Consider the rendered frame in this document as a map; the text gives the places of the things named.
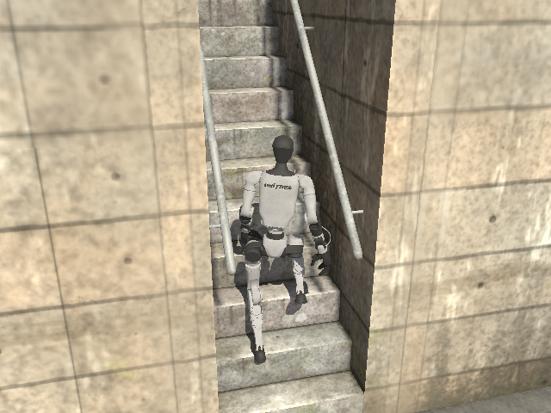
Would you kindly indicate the stairs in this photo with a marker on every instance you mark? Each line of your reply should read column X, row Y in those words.
column 308, row 351

